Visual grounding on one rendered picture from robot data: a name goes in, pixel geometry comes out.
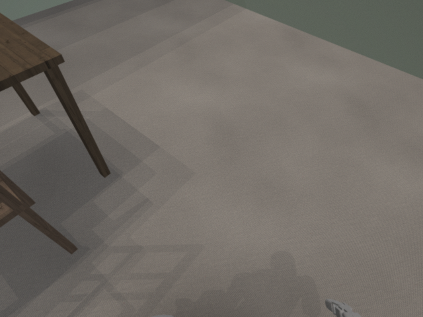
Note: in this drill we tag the chair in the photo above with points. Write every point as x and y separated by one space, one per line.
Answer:
14 201

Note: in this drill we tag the table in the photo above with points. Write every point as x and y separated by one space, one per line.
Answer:
22 56

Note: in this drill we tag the robot right hand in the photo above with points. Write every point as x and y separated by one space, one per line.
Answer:
340 309

